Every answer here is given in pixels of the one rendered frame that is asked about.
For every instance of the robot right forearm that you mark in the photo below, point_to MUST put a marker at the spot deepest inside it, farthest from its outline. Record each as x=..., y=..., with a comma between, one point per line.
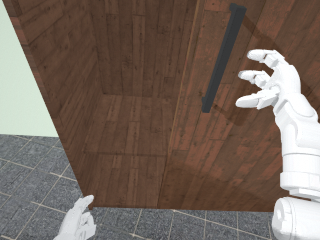
x=300, y=142

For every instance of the right robot hand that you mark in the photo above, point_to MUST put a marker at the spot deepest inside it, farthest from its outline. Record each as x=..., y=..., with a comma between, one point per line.
x=285, y=80

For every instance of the robot right upper arm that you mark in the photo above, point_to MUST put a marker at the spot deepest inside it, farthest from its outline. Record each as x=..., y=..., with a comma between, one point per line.
x=296, y=219

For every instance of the left robot hand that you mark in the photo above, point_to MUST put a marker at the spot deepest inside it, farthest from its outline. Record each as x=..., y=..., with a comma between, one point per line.
x=74, y=220

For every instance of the wardrobe door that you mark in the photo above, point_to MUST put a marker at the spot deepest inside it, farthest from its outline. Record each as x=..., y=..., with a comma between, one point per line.
x=230, y=159
x=302, y=198

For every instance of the handle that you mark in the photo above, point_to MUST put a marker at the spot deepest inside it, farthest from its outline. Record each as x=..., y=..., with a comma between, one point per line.
x=232, y=30

